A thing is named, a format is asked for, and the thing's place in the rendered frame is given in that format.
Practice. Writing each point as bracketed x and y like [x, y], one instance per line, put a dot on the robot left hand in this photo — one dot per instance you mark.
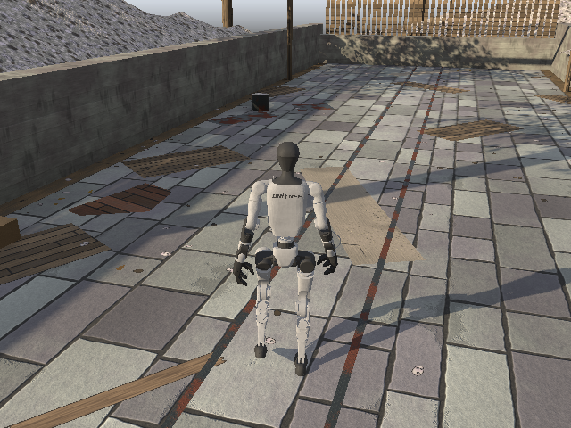
[238, 272]

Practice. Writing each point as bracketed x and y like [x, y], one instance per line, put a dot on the right robot forearm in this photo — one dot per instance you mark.
[327, 240]

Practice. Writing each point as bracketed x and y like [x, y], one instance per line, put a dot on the robot right hand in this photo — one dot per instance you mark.
[330, 261]

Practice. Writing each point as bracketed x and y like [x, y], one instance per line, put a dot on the right robot upper arm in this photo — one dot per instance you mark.
[319, 205]

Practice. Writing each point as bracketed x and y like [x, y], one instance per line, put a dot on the left robot upper arm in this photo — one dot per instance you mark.
[258, 189]

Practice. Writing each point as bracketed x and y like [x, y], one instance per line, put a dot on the robot left shin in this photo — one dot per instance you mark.
[262, 313]

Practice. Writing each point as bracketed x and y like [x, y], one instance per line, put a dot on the left robot thigh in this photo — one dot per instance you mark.
[263, 264]

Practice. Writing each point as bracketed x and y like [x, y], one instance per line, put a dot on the left robot forearm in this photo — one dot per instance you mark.
[244, 243]

